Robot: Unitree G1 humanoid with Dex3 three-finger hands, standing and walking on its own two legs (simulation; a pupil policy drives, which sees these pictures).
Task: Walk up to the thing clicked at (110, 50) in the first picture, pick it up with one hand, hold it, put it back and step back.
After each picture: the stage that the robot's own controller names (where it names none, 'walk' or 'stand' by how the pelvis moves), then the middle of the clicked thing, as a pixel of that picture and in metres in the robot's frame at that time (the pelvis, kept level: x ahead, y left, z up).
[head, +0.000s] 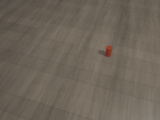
stand; (108, 51) +1.23 -0.31 -0.72
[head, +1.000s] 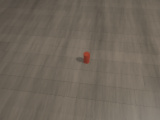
walk; (86, 57) +1.13 +0.02 -0.70
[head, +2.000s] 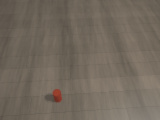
walk; (57, 95) +0.65 +0.22 -0.70
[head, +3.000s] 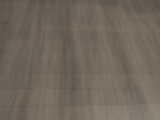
stand; out of the picture +0.40 +0.13 -0.71
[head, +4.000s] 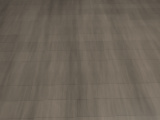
stand; out of the picture +0.37 +0.15 -0.72
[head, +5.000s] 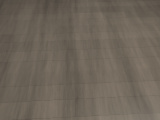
stand; out of the picture +0.35 +0.16 -0.73
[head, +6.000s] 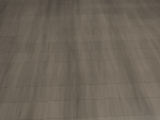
stand; out of the picture +0.36 +0.17 -0.73
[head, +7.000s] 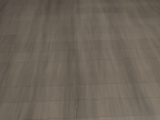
stand; out of the picture +0.35 +0.17 -0.73
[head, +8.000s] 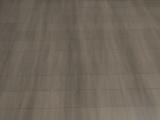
go down; out of the picture +0.36 +0.16 -0.72
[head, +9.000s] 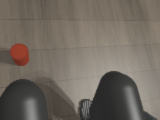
go down; (20, 55) +0.45 +0.18 -0.29
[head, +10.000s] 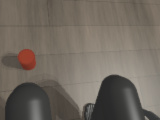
close in; (27, 60) +0.45 +0.17 -0.30
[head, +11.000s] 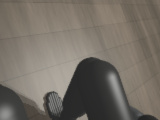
close in; out of the picture +0.44 +0.22 -0.23
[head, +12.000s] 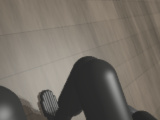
close; out of the picture +0.43 +0.23 -0.23
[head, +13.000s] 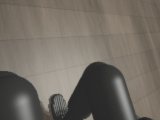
lift; out of the picture +0.36 +0.20 -0.21
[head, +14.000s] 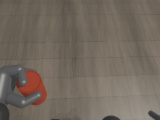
lift; (33, 89) +0.33 +0.16 -0.01
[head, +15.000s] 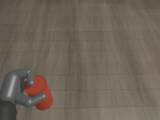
hold; (40, 93) +0.32 +0.15 +0.01
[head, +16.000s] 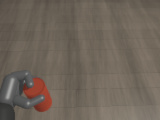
hold; (38, 95) +0.32 +0.16 +0.00
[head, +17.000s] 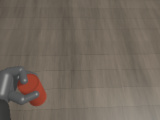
crouch; (33, 90) +0.34 +0.17 -0.05
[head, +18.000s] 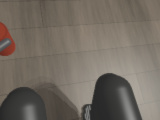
lower; (0, 40) +0.49 +0.20 -0.09
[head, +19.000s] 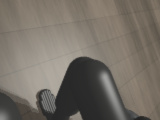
lower; out of the picture +0.44 +0.26 -0.24
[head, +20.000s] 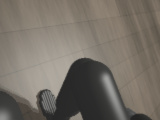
lower; out of the picture +0.44 +0.26 -0.24
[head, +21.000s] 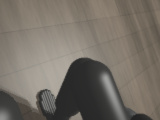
lower; out of the picture +0.44 +0.26 -0.24
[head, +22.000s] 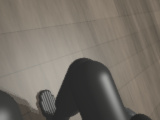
lower; out of the picture +0.44 +0.26 -0.24
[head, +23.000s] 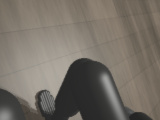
open; out of the picture +0.43 +0.24 -0.24
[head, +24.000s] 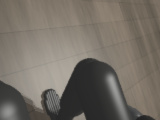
stand; out of the picture +0.42 +0.24 -0.24
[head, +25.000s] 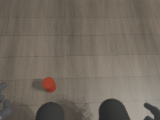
walk; (49, 85) +0.43 +0.16 -0.47
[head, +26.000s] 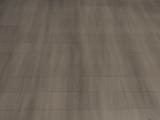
stand; out of the picture +0.37 +0.14 -0.66
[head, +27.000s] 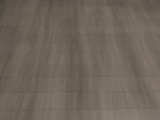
stand; out of the picture +0.37 +0.15 -0.67
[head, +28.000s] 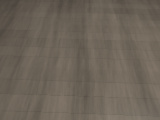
stand; out of the picture +0.38 +0.13 -0.72
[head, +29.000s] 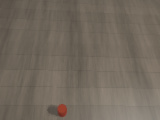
walk; (62, 110) +0.42 +0.09 -0.71
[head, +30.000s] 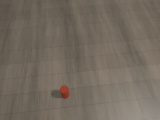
walk; (64, 92) +0.60 +0.15 -0.69
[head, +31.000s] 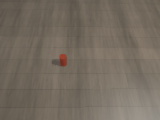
walk; (63, 60) +0.93 +0.16 -0.69
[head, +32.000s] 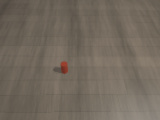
stand; (64, 67) +0.99 +0.17 -0.71
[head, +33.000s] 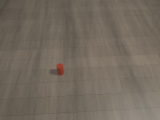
stand; (60, 69) +1.01 +0.21 -0.73
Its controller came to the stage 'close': yes
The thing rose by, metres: 0.71
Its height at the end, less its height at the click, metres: +0.00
